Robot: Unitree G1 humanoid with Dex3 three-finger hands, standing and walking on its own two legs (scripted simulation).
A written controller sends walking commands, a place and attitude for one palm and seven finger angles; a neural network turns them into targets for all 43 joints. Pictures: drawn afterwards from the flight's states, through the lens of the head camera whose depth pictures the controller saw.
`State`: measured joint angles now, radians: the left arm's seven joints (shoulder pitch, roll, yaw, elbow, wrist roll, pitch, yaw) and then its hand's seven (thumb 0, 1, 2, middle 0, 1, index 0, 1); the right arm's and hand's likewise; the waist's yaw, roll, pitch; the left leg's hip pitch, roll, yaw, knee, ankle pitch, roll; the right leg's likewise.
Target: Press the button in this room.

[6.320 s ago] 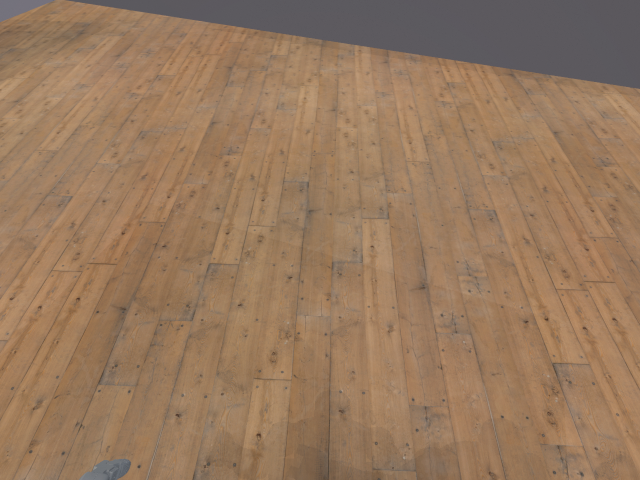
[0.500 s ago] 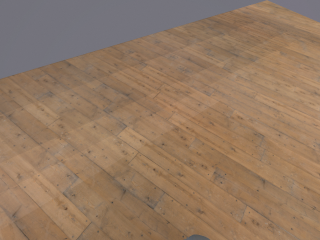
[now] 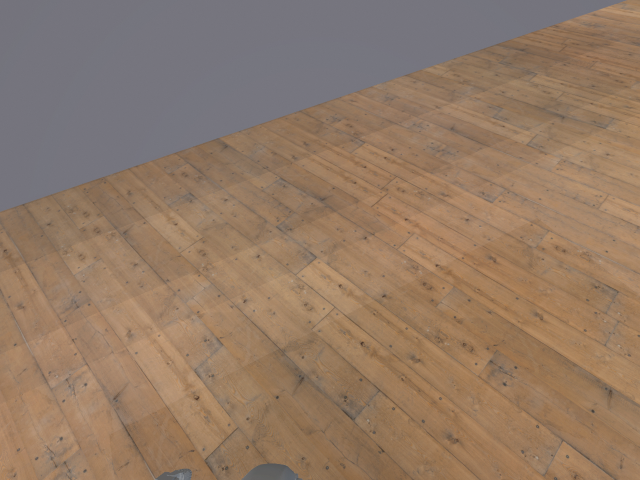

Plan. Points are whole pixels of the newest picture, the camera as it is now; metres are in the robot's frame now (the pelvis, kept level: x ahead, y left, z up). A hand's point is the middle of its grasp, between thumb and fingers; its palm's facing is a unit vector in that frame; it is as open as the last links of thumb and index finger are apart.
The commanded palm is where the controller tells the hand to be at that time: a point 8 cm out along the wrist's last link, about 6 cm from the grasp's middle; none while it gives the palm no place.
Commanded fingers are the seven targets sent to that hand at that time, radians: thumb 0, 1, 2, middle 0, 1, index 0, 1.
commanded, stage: turn or walk to find it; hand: left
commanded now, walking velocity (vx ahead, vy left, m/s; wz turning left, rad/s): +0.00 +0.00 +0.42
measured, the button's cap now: out of the picture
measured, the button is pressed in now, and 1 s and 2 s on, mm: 0 0 0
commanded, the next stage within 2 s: none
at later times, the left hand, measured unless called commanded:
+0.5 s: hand out of the picture -0.07 +0.27 -0.18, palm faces +0.26 -0.93 -0.24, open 7.3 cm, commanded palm none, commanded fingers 0.00 0.90 0.90 -0.20 -0.30 -0.20 -0.30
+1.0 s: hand out of the picture -0.06 +0.22 -0.14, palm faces +0.40 -0.88 -0.27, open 7.3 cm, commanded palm none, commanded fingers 0.00 0.90 0.90 -0.20 -0.30 -0.20 -0.30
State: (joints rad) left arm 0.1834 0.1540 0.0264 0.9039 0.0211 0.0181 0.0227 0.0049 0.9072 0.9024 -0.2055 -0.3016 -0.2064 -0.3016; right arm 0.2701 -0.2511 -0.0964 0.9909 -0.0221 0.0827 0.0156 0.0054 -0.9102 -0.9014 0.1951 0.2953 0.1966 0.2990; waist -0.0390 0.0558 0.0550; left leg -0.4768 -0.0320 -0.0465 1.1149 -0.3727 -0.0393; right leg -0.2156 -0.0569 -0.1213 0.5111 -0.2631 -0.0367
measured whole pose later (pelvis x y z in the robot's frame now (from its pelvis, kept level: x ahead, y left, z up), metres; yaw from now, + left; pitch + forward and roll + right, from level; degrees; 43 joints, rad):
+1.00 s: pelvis -0.07 +0.01 +0.00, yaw +25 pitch -1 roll +2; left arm 0.18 0.15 0.03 0.91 0.02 0.02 0.02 0.00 0.91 0.90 -0.21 -0.30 -0.21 -0.30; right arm 0.26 -0.25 -0.10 0.99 -0.02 0.08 0.02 0.01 -0.91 -0.90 0.20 0.30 0.20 0.30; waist -0.04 0.05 0.06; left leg -0.50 -0.03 -0.04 1.11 -0.37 -0.04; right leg -0.21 -0.06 -0.12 0.51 -0.28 -0.02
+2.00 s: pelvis -0.10 -0.01 +0.00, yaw +51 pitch -1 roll +2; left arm 0.21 0.15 0.03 0.93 0.03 0.01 0.02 0.01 0.91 0.90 -0.21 -0.30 -0.21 -0.30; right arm 0.25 -0.26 -0.09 1.00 -0.02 0.09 0.02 0.00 -0.91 -0.90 0.19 0.30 0.19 0.30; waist -0.03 0.04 0.07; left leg -0.45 0.02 -0.03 1.11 -0.37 -0.07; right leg -0.21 -0.09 -0.18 0.49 -0.26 -0.04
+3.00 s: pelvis -0.12 -0.06 +0.00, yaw +76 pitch -2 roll +2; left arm 0.22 0.16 0.03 0.94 0.03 0.01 0.02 0.01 0.91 0.90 -0.21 -0.30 -0.21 -0.30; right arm 0.26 -0.25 -0.09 1.02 -0.02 0.09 0.02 0.00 -0.91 -0.90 0.19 0.30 0.19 0.30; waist -0.02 0.03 0.07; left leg -0.42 0.04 -0.02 1.06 -0.39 -0.07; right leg -0.22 -0.10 -0.21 0.49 -0.24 -0.04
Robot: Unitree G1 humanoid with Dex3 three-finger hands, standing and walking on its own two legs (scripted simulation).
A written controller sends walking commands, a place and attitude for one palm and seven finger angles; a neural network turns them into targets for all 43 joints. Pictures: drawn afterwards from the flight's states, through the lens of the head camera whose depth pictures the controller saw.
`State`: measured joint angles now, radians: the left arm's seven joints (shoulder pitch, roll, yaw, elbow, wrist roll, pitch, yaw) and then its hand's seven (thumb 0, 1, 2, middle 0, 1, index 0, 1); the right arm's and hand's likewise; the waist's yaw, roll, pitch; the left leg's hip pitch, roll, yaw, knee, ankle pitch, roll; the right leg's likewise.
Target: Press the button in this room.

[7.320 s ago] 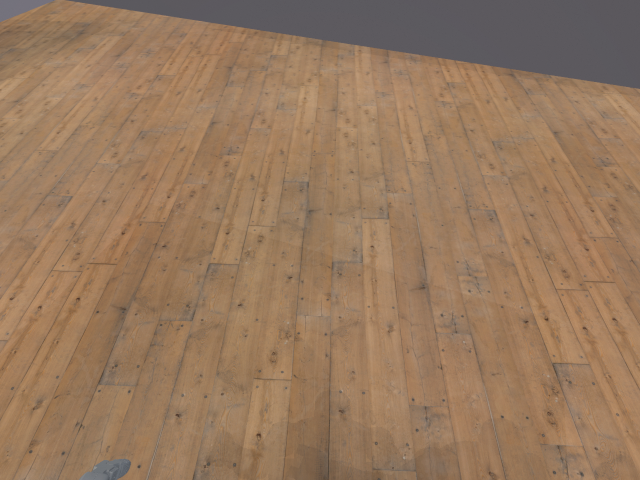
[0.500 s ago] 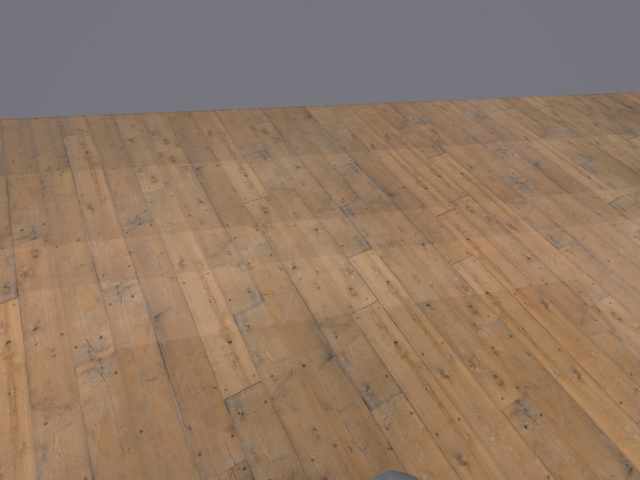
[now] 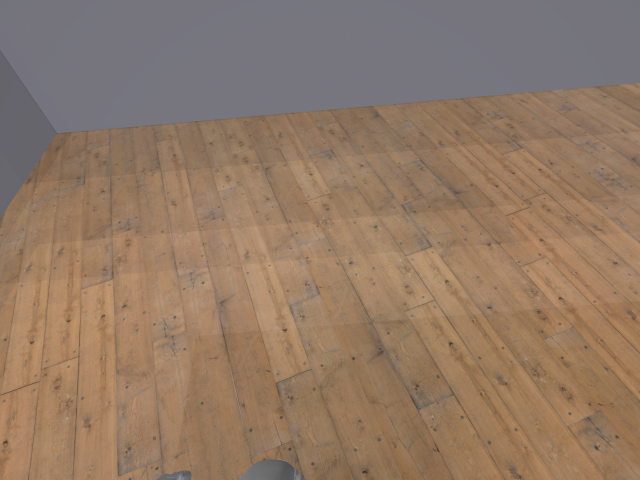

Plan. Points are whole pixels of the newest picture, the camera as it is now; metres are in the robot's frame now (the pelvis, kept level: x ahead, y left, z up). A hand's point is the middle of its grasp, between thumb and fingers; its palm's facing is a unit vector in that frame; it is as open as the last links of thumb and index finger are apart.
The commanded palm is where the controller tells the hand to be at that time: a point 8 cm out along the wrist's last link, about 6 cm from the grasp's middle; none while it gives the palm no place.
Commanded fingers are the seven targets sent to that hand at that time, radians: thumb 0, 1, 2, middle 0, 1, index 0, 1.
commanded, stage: turn or walk to find it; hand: left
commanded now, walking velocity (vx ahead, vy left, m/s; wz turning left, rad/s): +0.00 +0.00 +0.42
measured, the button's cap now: out of the picture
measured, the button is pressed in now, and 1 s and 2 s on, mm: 0 0 0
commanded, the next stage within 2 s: none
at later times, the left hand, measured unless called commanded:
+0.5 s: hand out of the picture -0.03 +0.28 -0.17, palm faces +0.25 -0.93 -0.25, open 7.3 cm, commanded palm none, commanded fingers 0.00 0.90 0.90 -0.20 -0.30 -0.20 -0.30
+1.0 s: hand out of the picture -0.04 +0.20 -0.15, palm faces +0.43 -0.86 -0.27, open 7.3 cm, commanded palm none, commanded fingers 0.00 0.90 0.90 -0.20 -0.30 -0.20 -0.30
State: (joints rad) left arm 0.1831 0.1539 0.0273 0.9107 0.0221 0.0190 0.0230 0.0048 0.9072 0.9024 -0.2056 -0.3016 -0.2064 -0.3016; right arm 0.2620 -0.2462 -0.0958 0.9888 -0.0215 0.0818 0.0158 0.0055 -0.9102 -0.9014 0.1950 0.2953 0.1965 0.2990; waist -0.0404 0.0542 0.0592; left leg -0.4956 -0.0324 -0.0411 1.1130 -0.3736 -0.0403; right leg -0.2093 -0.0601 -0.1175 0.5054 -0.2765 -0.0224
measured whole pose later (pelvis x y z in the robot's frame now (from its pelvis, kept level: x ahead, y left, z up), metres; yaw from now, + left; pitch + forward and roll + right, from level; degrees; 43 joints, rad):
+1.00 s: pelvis -0.03 -0.01 +0.00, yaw +26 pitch -1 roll +2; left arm 0.21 0.15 0.03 0.93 0.03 0.01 0.02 0.01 0.91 0.90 -0.21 -0.30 -0.21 -0.30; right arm 0.25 -0.26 -0.09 1.00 -0.02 0.09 0.02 0.00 -0.91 -0.90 0.19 0.30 0.19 0.30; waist -0.03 0.04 0.07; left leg -0.45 0.02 -0.03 1.11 -0.37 -0.07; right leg -0.21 -0.09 -0.18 0.49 -0.26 -0.04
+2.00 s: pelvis -0.08 -0.04 +0.00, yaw +52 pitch -2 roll +2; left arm 0.22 0.16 0.03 0.94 0.03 0.01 0.02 0.01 0.91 0.90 -0.21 -0.30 -0.21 -0.30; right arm 0.26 -0.25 -0.09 1.02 -0.02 0.09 0.02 0.00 -0.91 -0.90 0.19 0.30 0.19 0.30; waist -0.02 0.03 0.07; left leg -0.42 0.04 -0.02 1.06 -0.39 -0.07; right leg -0.22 -0.10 -0.21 0.49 -0.24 -0.04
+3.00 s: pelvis -0.13 -0.08 +0.00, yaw +73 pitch -1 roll +2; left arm 0.22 0.16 0.04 0.97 0.03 0.01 0.03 0.00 0.92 0.90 -0.21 -0.30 -0.21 -0.30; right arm 0.27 -0.23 -0.09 1.04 -0.02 0.09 0.01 0.00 -0.91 -0.90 0.19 0.30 0.19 0.30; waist -0.02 0.03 0.07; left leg -0.42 0.04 0.00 1.03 -0.41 -0.07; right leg -0.21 -0.10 -0.20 0.50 -0.26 -0.02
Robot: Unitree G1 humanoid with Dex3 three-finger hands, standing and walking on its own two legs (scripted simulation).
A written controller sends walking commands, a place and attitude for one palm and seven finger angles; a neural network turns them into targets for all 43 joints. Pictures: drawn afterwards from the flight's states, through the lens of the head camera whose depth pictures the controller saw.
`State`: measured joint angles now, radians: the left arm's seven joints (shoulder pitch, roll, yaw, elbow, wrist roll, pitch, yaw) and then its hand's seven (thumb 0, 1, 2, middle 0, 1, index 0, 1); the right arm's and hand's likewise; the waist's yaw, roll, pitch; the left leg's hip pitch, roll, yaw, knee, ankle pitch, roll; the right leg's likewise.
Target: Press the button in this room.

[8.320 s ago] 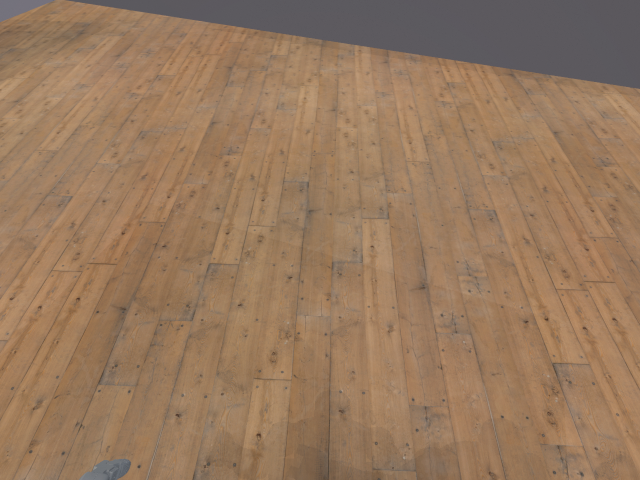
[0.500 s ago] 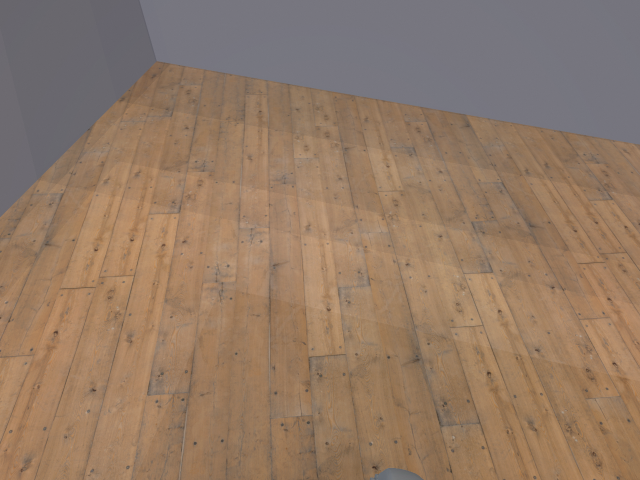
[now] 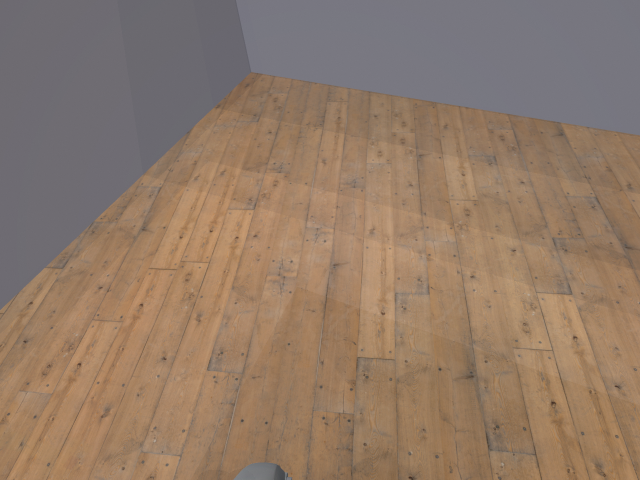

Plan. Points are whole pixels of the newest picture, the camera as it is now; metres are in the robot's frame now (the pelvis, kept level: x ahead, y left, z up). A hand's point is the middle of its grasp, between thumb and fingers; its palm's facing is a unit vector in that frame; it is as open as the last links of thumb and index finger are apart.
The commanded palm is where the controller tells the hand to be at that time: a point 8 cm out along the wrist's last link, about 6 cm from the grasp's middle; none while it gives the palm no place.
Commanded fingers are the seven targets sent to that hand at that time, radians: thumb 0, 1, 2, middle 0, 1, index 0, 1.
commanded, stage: turn or walk to find it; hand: left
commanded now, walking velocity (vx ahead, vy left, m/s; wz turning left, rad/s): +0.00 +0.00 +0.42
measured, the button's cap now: out of the picture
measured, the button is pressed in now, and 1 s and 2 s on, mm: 0 0 0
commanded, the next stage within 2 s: stand and wait in 1.40 s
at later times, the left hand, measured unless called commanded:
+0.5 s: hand out of the picture -0.01 +0.27 -0.17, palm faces +0.24 -0.94 -0.25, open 7.3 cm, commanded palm none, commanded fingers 0.00 0.90 0.90 -0.20 -0.30 -0.20 -0.30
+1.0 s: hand out of the picture -0.07 +0.19 -0.15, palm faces +0.43 -0.86 -0.26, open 7.3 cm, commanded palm none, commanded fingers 0.00 0.90 0.90 -0.20 -0.30 -0.20 -0.30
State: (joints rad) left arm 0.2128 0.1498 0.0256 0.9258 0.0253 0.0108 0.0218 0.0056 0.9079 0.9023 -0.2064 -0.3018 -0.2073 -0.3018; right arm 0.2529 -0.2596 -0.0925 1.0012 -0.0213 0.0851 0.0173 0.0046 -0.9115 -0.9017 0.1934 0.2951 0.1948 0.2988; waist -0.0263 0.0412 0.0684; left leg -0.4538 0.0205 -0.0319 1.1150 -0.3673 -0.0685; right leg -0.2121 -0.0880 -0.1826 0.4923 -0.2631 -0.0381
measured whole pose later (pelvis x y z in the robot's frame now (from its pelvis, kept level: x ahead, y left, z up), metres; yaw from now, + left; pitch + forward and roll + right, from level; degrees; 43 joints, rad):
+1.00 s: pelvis -0.06 -0.01 +0.00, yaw +26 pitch -2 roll +2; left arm 0.22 0.16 0.03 0.94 0.03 0.01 0.02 0.01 0.91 0.90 -0.21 -0.30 -0.21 -0.30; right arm 0.26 -0.25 -0.09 1.02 -0.02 0.09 0.02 0.00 -0.91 -0.90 0.19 0.30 0.19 0.30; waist -0.02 0.03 0.07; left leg -0.42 0.04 -0.02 1.06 -0.39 -0.07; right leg -0.22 -0.10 -0.21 0.49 -0.24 -0.04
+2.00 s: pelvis -0.12 -0.03 +0.00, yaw +47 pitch -1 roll +2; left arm 0.22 0.16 0.04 0.97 0.03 0.01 0.03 0.00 0.92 0.90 -0.21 -0.30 -0.21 -0.30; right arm 0.27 -0.23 -0.09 1.04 -0.02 0.09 0.01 0.00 -0.91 -0.90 0.19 0.30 0.19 0.30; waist -0.02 0.03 0.07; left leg -0.42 0.04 0.00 1.03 -0.41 -0.07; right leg -0.21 -0.10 -0.20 0.50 -0.26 -0.02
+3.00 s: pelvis -0.05 +0.07 +0.01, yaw +66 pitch -2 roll +1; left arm 0.38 0.14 0.03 1.09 0.03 -0.06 0.01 0.00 0.93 0.90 -0.20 -0.30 -0.20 -0.30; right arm 0.29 -0.21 -0.09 1.07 -0.03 0.03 0.02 0.00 -0.91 -0.90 0.19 0.29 0.19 0.30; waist 0.01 0.04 -0.01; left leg -0.53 0.10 0.01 1.08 -0.15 -0.04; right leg -0.11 -0.03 -0.21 0.32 -0.19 -0.06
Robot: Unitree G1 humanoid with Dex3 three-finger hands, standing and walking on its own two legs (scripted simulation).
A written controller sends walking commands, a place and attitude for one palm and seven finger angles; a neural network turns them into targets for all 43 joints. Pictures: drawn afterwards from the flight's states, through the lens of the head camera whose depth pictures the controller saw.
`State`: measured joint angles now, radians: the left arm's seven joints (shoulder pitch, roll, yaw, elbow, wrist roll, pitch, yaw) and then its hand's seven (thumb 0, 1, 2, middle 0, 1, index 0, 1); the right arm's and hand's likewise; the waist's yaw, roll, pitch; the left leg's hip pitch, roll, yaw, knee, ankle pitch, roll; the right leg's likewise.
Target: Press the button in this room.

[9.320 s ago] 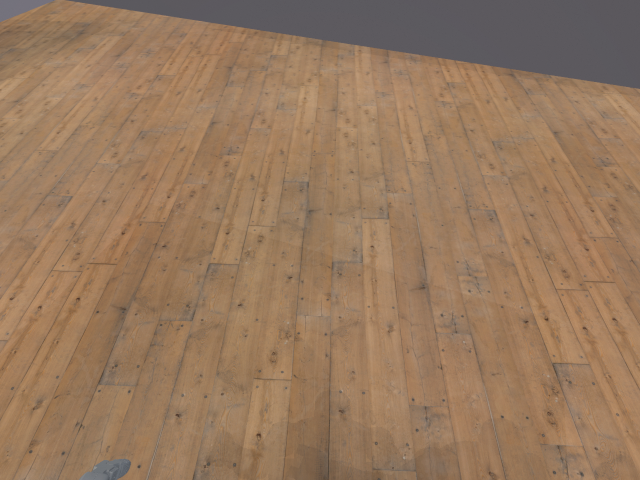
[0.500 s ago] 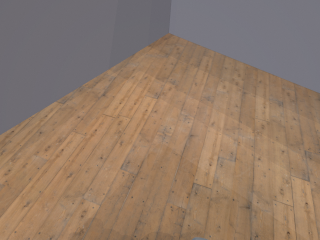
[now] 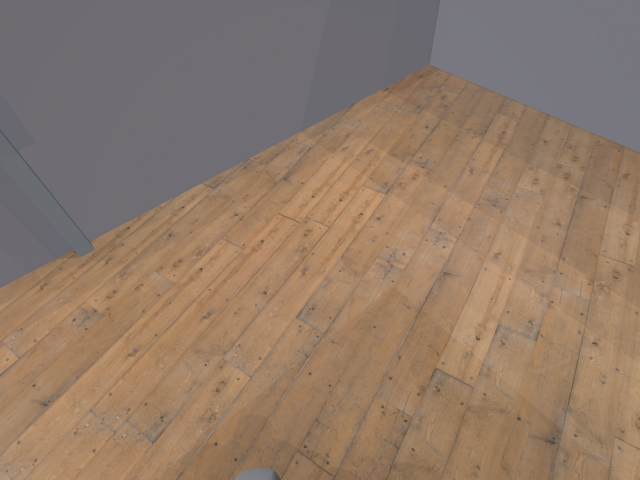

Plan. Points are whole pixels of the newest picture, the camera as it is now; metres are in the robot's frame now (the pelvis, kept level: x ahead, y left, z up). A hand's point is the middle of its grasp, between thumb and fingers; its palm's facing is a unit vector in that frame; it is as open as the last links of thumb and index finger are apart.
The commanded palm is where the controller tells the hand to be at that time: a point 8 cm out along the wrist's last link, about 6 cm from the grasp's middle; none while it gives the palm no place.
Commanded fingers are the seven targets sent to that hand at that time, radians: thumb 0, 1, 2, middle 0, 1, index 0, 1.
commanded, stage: turn or walk to find it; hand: left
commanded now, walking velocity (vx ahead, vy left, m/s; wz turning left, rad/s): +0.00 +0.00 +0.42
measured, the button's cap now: out of the picture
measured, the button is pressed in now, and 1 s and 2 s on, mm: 0 0 0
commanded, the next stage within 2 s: stand and wait in 0.40 s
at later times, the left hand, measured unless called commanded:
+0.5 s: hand out of the picture -0.02 +0.28 -0.17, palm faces +0.23 -0.94 -0.24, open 7.3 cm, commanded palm none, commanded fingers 0.00 0.90 0.90 -0.20 -0.30 -0.20 -0.30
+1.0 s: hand out of the picture -0.07 +0.21 -0.16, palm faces +0.36 -0.90 -0.26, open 7.3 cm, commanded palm none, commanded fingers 0.00 0.90 0.90 -0.20 -0.30 -0.20 -0.30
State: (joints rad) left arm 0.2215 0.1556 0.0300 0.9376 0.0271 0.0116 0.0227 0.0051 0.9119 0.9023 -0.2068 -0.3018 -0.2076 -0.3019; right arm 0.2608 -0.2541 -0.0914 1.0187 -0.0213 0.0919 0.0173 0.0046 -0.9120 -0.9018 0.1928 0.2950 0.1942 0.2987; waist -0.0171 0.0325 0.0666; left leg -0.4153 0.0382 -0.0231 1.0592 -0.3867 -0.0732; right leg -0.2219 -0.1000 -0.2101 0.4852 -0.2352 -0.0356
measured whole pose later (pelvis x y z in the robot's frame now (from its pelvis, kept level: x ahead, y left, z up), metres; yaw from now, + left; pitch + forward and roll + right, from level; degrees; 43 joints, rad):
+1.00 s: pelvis -0.07 +0.01 +0.00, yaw +21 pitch -1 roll +2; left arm 0.22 0.16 0.04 0.97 0.03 0.01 0.03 0.00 0.92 0.90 -0.21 -0.30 -0.21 -0.30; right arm 0.27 -0.23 -0.09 1.04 -0.02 0.09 0.01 0.00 -0.91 -0.90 0.19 0.30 0.19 0.30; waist -0.02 0.03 0.07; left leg -0.42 0.04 0.00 1.03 -0.41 -0.07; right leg -0.21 -0.10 -0.20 0.50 -0.26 -0.02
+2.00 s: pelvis +0.04 +0.08 +0.01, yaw +40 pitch -2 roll +1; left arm 0.38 0.14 0.03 1.09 0.03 -0.06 0.01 0.00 0.93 0.90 -0.20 -0.30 -0.20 -0.30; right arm 0.29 -0.21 -0.09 1.07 -0.03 0.03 0.02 0.00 -0.91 -0.90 0.19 0.29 0.19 0.30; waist 0.01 0.04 -0.01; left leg -0.53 0.10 0.01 1.08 -0.15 -0.04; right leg -0.11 -0.03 -0.21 0.32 -0.19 -0.06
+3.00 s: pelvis +0.13 +0.22 +0.00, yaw +45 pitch -2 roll +1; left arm 0.26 0.15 0.01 1.12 0.01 0.00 0.04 0.00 0.93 0.90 -0.20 -0.30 -0.20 -0.30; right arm 0.36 -0.11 -0.01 1.20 -0.01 0.01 -0.02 0.00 -0.91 -0.90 0.19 0.30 0.20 0.30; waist -0.02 0.02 0.04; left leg -0.15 0.04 0.13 0.41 -0.23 -0.01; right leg -0.20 -0.06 -0.16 0.47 -0.24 -0.03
